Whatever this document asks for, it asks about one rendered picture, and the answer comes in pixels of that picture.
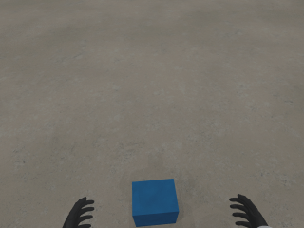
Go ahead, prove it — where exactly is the left robot hand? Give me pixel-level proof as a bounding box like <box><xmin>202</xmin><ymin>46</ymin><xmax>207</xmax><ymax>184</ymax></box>
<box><xmin>62</xmin><ymin>197</ymin><xmax>95</xmax><ymax>228</ymax></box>

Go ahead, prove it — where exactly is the right robot hand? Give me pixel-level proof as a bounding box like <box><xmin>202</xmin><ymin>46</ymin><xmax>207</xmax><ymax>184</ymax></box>
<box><xmin>229</xmin><ymin>194</ymin><xmax>268</xmax><ymax>228</ymax></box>

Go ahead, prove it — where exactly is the carton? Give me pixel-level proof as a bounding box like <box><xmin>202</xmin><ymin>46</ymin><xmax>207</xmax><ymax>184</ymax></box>
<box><xmin>132</xmin><ymin>179</ymin><xmax>180</xmax><ymax>227</ymax></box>

